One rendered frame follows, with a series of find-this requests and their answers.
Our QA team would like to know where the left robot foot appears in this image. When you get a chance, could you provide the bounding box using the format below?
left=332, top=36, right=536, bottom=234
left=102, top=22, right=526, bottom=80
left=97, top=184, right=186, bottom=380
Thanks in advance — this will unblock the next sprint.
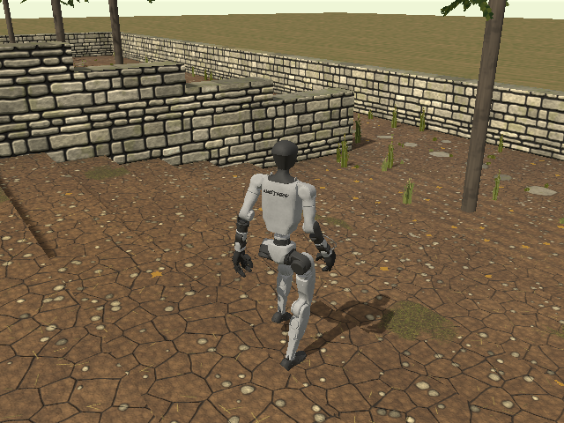
left=271, top=310, right=292, bottom=323

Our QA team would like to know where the humanoid robot head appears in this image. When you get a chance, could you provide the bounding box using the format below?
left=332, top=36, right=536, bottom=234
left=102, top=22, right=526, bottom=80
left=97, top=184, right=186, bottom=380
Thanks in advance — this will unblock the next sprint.
left=268, top=140, right=299, bottom=184

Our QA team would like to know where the robot left upper arm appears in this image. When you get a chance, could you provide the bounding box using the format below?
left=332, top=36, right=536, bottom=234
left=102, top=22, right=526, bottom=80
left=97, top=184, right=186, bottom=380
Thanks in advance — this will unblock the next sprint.
left=239, top=174, right=268, bottom=221

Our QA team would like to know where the left robot hand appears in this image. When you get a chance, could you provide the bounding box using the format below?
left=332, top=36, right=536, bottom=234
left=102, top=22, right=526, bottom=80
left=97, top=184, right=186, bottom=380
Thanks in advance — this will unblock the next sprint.
left=232, top=250, right=253, bottom=278

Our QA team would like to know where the right robot forearm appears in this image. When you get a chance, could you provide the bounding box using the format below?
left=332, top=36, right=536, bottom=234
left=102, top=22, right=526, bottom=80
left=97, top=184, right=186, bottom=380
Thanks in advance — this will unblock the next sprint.
left=309, top=221, right=332, bottom=257

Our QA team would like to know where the left robot forearm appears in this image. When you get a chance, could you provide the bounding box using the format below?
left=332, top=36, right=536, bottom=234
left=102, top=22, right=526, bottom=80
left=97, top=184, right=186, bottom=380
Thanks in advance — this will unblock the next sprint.
left=234, top=215, right=249, bottom=252

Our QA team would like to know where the right robot hand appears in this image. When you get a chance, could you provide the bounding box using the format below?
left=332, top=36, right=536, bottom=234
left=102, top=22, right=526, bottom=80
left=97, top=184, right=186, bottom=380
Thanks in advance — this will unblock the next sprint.
left=315, top=250, right=336, bottom=271

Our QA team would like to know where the robot right upper arm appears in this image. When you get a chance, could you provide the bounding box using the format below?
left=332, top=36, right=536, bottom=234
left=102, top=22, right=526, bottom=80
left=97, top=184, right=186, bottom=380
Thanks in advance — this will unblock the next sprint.
left=297, top=182, right=316, bottom=234

